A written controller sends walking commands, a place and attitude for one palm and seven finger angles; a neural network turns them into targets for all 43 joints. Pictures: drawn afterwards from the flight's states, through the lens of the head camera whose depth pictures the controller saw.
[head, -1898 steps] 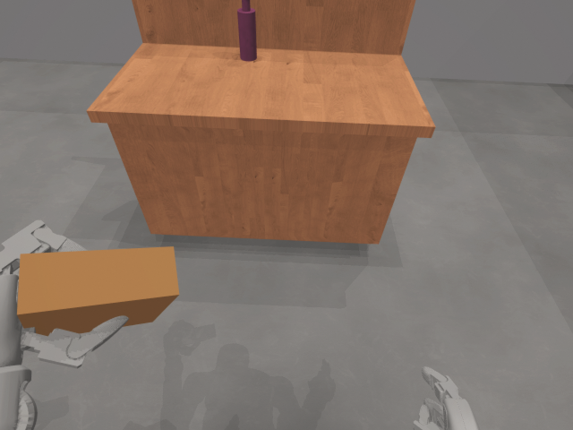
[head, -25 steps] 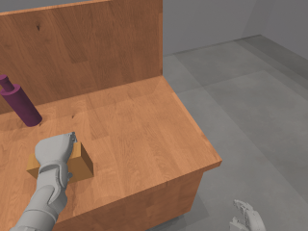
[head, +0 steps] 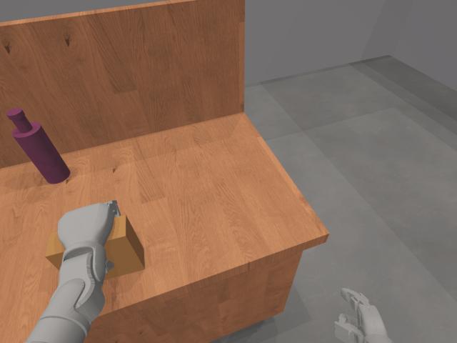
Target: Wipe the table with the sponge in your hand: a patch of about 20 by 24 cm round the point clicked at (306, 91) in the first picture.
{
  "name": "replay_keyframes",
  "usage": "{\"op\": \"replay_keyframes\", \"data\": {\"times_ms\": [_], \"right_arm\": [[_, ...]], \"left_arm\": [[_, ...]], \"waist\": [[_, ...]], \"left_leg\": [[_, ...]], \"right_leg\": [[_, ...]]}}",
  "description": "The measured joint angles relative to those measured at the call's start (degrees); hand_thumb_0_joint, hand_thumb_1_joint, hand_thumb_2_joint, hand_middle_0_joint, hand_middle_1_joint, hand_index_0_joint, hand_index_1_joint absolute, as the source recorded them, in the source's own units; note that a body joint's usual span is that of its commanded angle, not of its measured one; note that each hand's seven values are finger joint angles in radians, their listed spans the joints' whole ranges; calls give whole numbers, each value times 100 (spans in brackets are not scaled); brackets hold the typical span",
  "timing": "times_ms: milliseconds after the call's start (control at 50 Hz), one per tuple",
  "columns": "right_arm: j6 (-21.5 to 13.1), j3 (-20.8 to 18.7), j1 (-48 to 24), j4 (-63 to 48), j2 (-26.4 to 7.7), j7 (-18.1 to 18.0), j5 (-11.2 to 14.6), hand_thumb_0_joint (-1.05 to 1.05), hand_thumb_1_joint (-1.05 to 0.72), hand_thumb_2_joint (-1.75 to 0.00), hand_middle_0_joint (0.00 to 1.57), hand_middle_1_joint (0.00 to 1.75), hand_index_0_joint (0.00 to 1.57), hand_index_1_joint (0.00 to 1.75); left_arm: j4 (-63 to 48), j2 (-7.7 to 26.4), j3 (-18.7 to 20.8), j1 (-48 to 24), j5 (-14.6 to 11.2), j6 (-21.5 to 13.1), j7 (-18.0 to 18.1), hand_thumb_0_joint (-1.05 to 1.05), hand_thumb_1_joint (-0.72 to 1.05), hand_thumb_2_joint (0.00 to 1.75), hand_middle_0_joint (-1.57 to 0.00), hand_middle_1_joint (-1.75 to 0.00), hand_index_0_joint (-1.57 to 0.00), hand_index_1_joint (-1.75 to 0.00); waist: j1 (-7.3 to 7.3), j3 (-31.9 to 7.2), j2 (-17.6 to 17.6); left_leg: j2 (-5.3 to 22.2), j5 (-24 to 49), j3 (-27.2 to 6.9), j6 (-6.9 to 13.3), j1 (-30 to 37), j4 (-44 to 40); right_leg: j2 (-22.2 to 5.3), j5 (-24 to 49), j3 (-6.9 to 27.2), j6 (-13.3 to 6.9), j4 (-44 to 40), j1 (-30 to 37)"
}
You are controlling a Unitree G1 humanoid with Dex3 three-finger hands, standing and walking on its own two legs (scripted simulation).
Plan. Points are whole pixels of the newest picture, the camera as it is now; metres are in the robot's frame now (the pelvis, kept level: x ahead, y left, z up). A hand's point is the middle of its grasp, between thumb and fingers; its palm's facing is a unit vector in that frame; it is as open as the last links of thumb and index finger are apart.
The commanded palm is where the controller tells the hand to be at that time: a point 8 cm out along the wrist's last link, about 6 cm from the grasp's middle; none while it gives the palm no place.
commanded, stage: lift the sponge slowly off the table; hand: left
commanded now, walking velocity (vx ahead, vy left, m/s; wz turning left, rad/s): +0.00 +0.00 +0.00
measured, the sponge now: (104, 257) +0.27 +0.30 -0.03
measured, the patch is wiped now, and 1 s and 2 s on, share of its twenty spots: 1.00 1.00 1.00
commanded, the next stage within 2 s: bring the sponge back beside the body in 1.80 s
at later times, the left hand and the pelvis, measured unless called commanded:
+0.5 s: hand (93, 243) +0.26 +0.29 +0.03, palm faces -0.04 -0.12 -0.99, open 9.4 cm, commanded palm +0.24 +0.28 +0.11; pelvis +0.01 +0.00 +0.00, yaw +0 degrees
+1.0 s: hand (90, 232) +0.26 +0.28 +0.07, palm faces +0.01 -0.12 -0.99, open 9.4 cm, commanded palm +0.24 +0.28 +0.14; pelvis +0.00 +0.00 +0.01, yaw +0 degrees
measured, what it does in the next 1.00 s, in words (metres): stands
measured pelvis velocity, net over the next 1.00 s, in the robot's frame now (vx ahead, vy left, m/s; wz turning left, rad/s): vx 0.00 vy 0.00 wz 0.00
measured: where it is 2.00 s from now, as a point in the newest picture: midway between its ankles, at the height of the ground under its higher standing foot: outside the picture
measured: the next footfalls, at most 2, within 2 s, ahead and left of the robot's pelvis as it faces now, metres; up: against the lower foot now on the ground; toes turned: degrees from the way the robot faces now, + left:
none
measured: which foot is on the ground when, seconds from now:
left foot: down 0.00-1.00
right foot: down 0.00-1.00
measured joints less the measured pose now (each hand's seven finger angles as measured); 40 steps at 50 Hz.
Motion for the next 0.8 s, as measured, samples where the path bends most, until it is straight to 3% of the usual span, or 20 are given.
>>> {"op": "replay_keyframes", "data": {"times_ms": [380, 660, 800], "right_arm": [[-92, -77, -23, 126, -50, 19, -73, 1, -90, -90, 20, 30, 20, 30], [-151, -2, -281, 87, -5, 19, -112, 1, -90, -90, 20, 30, 20, 30], [-44, 102, -374, 75, 15, 58, -103, 1, -90, -90, 20, 30, 20, 30]], "left_arm": [[-621, 5, 89, 468, -169, -168, -173, -1, -47, 110, -75, -144, -81, -140], [-1086, 48, -62, 397, -147, -44, -429, -1, -48, 110, -77, -142, -82, -139], [-1212, 37, -110, 334, -163, 231, -565, -1, -48, 110, -77, -142, -83, -138]], "waist": [[94, 121, 52], [202, 225, 98], [195, 249, 121]], "left_leg": [[-10, 29, 29, 29, 409, -257], [-42, 144, -22, 36, 716, -505], [-52, 234, -8, 29, 871, -684]], "right_leg": [[-10, 51, 42, 24, -279, 411], [-42, 152, 2, 26, -542, 743], [-53, 207, 21, 21, -647, 860]]}}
